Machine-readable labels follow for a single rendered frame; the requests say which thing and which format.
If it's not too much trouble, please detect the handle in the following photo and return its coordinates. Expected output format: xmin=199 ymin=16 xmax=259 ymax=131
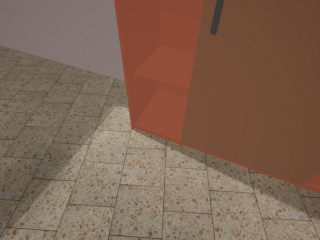
xmin=210 ymin=0 xmax=225 ymax=35

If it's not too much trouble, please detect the wardrobe door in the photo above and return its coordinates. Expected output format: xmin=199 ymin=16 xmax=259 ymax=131
xmin=307 ymin=172 xmax=320 ymax=187
xmin=180 ymin=0 xmax=320 ymax=185

